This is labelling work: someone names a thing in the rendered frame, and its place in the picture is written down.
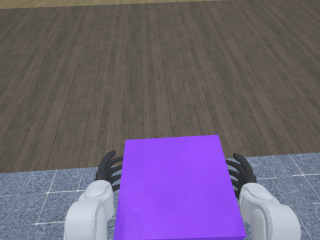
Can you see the carton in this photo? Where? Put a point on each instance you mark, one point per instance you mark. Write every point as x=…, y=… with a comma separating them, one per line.
x=176, y=188

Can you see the robot right forearm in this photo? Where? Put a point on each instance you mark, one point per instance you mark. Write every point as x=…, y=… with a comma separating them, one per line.
x=269, y=220

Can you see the left robot hand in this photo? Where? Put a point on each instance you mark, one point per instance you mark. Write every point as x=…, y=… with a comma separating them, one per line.
x=105, y=171

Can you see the right robot hand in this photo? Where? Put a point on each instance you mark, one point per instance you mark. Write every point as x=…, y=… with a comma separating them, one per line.
x=245, y=174

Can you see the robot left forearm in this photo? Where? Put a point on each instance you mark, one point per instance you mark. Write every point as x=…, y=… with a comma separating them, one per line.
x=87, y=218

